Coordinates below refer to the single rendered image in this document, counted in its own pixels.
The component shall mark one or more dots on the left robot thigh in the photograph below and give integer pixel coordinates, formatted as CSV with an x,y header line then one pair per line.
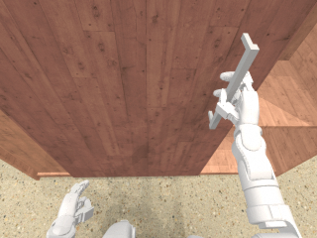
x,y
121,230

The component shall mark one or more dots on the robot right forearm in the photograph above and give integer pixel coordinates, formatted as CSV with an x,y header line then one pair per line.
x,y
266,207

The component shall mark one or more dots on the left robot hand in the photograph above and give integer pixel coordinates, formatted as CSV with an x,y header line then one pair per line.
x,y
72,205

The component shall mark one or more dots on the robot left forearm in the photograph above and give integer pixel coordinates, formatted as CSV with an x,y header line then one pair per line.
x,y
62,227

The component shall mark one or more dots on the handle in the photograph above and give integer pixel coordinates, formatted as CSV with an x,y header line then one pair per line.
x,y
238,76

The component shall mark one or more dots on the right robot hand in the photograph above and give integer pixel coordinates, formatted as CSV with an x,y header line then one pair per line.
x,y
246,102

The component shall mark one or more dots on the wardrobe door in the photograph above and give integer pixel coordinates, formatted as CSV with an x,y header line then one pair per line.
x,y
16,142
122,88

